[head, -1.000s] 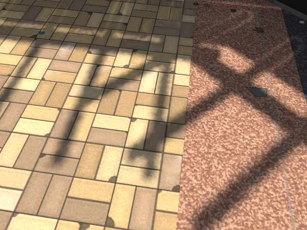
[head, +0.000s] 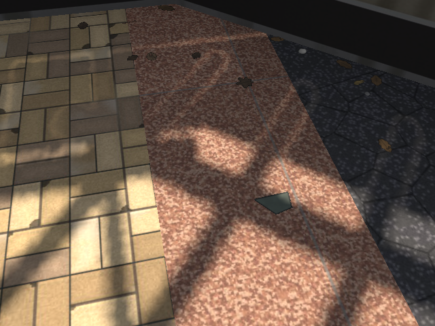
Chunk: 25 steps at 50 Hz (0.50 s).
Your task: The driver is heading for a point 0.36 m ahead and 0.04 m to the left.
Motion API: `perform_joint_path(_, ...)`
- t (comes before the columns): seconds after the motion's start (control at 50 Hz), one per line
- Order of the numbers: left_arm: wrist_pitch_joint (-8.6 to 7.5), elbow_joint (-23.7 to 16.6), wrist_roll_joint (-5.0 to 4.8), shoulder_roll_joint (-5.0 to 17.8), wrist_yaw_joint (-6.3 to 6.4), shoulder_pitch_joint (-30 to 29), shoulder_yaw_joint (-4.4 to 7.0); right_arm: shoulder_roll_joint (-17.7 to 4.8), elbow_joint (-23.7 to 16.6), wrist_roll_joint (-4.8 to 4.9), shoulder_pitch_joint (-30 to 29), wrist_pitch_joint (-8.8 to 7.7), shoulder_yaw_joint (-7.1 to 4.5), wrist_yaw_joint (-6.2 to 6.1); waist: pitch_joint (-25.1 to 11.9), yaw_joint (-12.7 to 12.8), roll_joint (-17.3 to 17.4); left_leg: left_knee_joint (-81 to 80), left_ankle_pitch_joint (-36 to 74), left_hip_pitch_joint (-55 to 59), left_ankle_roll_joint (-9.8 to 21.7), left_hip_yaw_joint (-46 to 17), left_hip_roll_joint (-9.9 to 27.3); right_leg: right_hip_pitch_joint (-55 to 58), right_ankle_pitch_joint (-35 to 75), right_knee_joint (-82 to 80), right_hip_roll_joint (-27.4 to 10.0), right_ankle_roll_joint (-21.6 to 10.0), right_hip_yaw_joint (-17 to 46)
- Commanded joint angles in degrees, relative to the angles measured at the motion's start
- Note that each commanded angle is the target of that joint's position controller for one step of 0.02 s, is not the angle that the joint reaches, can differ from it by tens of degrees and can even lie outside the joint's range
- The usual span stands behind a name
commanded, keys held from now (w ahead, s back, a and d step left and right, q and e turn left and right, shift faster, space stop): w+q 0.12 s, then q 0.14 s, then no key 0.74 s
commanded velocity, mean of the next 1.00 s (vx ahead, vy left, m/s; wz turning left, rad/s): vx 0.18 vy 0.00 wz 0.22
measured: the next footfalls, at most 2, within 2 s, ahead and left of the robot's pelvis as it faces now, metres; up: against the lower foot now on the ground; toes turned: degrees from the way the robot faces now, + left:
right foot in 0.42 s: +0.37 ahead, -0.06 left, +0.00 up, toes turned +15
left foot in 0.78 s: +0.23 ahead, +0.11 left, +0.00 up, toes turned +11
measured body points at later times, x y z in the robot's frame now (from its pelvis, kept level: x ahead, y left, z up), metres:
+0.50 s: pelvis +0.22 -0.01 +0.00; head +0.26 -0.01 +0.45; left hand +0.34 +0.27 -0.10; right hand +0.30 -0.28 -0.14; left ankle +0.09 +0.06 -0.68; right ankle +0.33 -0.07 -0.73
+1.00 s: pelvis +0.25 +0.00 +0.02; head +0.24 +0.01 +0.47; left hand +0.23 +0.26 -0.13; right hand +0.34 -0.23 -0.13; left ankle +0.19 +0.11 -0.73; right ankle +0.33 -0.07 -0.73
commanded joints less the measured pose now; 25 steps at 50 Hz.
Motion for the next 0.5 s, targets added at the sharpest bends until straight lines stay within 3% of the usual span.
perform_joint_path(0.02, -1.28, -5.9, 0.42, 6.2, -0.55, -2.7, 0.87, -6.6, -0.6, 0.46, 6.1, -0.24, -2.01, -0.07, -2.0, -1.5, 1.4, -17.3, 4.3, 17.9, 10.2, -27.8, 17.0, -22.5, 4.6, 6.9, -6.7, 1.1, 2.4)
perform_joint_path(0.06, 0.26, -6.4, 0.97, 5.0, -0.79, -1.9, 0.36, -6.4, 0.8, 0.92, 7.2, -0.86, -1.81, -0.40, -2.9, 0.1, 3.9, -18.2, 11.6, 14.7, 9.0, -22.9, 13.7, -19.0, 4.9, 2.6, -7.7, 2.9, 1.7)
perform_joint_path(0.12, 1.43, -7.5, 1.06, 4.1, -0.98, -4.6, -0.15, -8.0, 1.7, 1.23, 9.9, -1.18, -2.42, -0.71, -2.5, -0.2, 4.1, -19.9, 12.9, 12.9, 9.7, -20.5, 12.0, -21.1, 6.2, -2.3, -8.2, 5.4, -0.1)
perform_joint_path(0.16, 1.66, -9.1, 0.78, 4.0, -0.74, -9.3, -0.29, -8.4, 2.0, 1.10, 11.4, -0.93, -2.54, -0.92, -0.3, -1.1, 3.6, -19.2, 23.3, 12.1, 9.0, -19.1, 11.3, -23.3, 9.5, -7.3, -8.1, 7.0, -1.1)
perform_joint_path(0.2, 1.70, -10.3, 0.40, 3.3, -0.54, -12.5, -0.62, -8.4, 2.5, 1.18, 13.1, -0.54, -2.62, -1.05, -1.3, -2.0, 4.0, -15.6, 37.0, 13.0, 6.5, -16.6, 9.6, -22.5, 12.8, -12.2, -6.8, 7.6, -2.0)
perform_joint_path(0.26, 1.77, -11.6, -0.38, 3.2, -0.39, -16.1, -0.98, -8.5, 2.7, 1.19, 15.6, 0.51, -2.81, -1.63, -4.2, -3.9, 5.8, -11.1, 42.9, 16.2, 3.2, -16.7, 8.3, -21.1, 16.7, -17.0, -4.6, 7.0, -2.0)
perform_joint_path(0.34, 1.26, -11.7, -0.73, 3.6, 0.03, -17.9, -1.32, -7.2, 2.5, 0.25, 15.9, 1.66, -2.51, -2.57, -4.3, -5.0, 6.7, -6.9, 42.9, 20.0, 1.9, -18.3, 8.8, -18.1, 16.9, -25.2, -2.9, 5.3, -1.6)
perform_joint_path(0.38, 0.56, -9.9, -0.68, 5.1, 0.49, -12.7, -0.88, -7.6, 1.7, -0.01, 13.3, 1.58, -2.60, -2.93, -4.8, -2.6, 7.1, -2.8, 42.9, 19.2, 0.6, -20.2, 9.2, -10.5, 16.3, -31.1, -2.4, 3.1, -0.3)
perform_joint_path(0.4, -0.03, -8.5, -0.48, 5.6, 0.88, -8.8, -0.64, -8.1, 1.4, 0.48, 11.6, 1.25, -2.67, -2.92, -5.3, -0.3, 6.2, 1.4, 42.2, 18.4, -0.3, -20.1, 8.2, -4.9, 20.5, -36.8, -2.5, 1.8, -0.2)
perform_joint_path(0.42, -1.00, -7.4, 0.05, 7.0, 1.37, -4.3, -0.33, -7.5, 0.7, 1.18, 10.8, 0.66, -2.39, -2.64, -7.9, 1.8, 3.2, 8.6, 35.1, 15.0, -1.6, -19.1, 5.8, 4.1, 32.7, -40.2, -6.9, 0.0, 2.8)
perform_joint_path(0.44, -1.32, -8.0, 0.29, 10.7, 1.81, -0.6, 0.05, -4.1, -1.0, 1.71, 14.6, 0.13, -1.48, -2.64, -15.1, 0.7, -6.8, 22.1, 3.3, 7.8, -2.9, -14.4, 1.0, 16.7, 63.3, -35.0, -21.9, -4.5, 15.6)
perform_joint_path(0.46, 0.20, -7.7, -1.30, 11.1, 1.45, -1.0, 0.78, -4.1, 0.5, 2.56, 22.6, 1.30, -1.80, -3.23, -21.7, -1.7, -13.9, 33.0, -30.0, 1.3, -3.7, -9.5, -5.7, 20.9, 74.2, -35.2, -31.1, -14.4, 27.8)
perform_joint_path(0.48, 0.94, -8.5, -2.31, 7.2, 0.92, -3.7, 0.06, -7.0, 2.9, 0.19, 21.6, 2.56, -2.07, -3.50, -17.3, -2.6, -4.5, 36.8, -27.7, -0.5, -3.8, -10.9, -2.9, 13.8, 60.1, -37.8, -28.7, -14.3, 27.9)
perform_joint_path(0.5, 1.10, -9.1, -2.18, 3.5, 0.84, -7.3, -1.03, -6.6, 3.0, -0.64, 16.9, 3.24, -2.04, -3.11, -11.0, -2.6, -0.9, 36.1, -23.8, -0.6, -4.4, -11.3, -1.7, 7.2, 48.2, -40.5, -24.5, -12.0, 22.1)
